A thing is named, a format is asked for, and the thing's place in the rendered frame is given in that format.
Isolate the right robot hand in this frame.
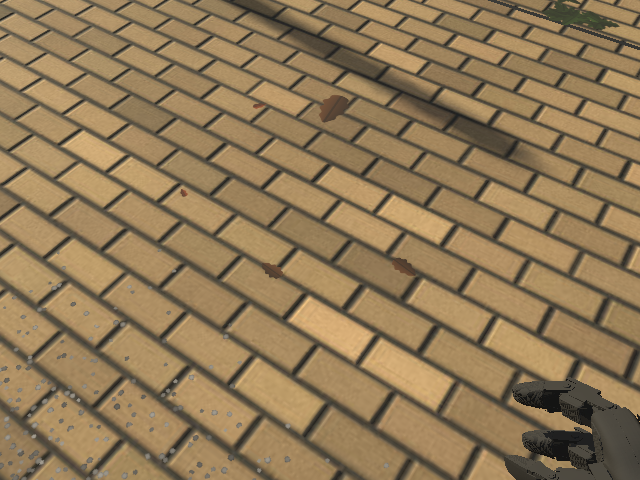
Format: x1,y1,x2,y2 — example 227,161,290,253
504,377,640,480

